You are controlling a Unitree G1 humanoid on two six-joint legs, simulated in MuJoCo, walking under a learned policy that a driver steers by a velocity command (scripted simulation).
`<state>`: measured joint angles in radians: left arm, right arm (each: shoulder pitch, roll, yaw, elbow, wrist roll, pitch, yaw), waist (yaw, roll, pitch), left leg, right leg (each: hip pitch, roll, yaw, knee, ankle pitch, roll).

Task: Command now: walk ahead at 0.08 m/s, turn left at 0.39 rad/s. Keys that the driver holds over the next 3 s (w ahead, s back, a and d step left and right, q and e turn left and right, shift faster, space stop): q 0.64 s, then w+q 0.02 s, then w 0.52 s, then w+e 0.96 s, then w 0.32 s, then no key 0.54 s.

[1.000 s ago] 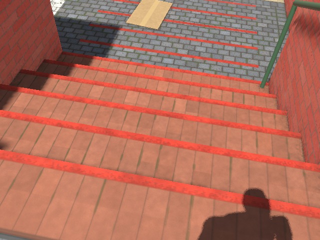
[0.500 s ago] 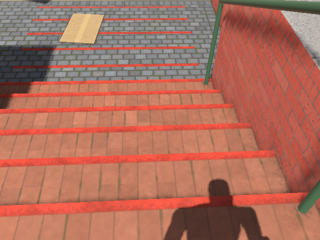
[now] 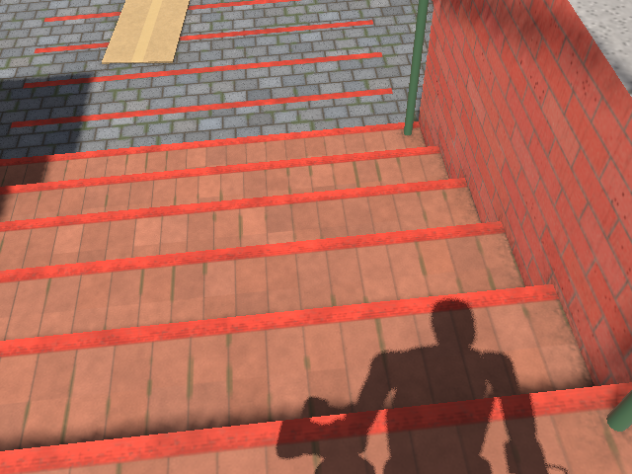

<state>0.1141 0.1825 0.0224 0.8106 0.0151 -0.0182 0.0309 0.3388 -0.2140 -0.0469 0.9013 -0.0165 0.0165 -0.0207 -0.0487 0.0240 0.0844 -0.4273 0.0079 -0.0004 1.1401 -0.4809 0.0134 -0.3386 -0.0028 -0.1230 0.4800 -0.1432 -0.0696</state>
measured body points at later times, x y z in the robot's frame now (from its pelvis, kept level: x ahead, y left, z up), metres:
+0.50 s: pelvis +0.00 +0.03 +0.01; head +0.02 +0.07 +0.46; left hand +0.03 +0.33 -0.13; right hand +0.18 -0.20 -0.09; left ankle -0.01 +0.11 -0.73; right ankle +0.04 -0.10 -0.65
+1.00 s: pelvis +0.07 +0.03 +0.01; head +0.08 +0.01 +0.46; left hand -0.04 +0.28 -0.10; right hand +0.30 -0.14 -0.11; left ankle +0.04 +0.17 -0.66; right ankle +0.05 -0.08 -0.73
